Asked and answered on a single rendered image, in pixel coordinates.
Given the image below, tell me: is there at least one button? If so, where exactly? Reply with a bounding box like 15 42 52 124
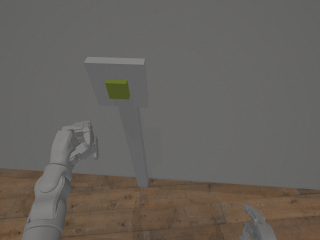
105 79 130 100

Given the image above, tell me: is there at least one robot right hand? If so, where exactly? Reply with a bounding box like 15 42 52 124
239 203 277 240

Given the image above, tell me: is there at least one panel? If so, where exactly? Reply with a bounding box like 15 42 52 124
84 57 149 188

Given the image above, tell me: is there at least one left robot forearm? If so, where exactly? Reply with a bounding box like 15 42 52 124
21 163 73 240

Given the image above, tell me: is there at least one robot left hand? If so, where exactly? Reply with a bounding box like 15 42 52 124
49 120 99 171

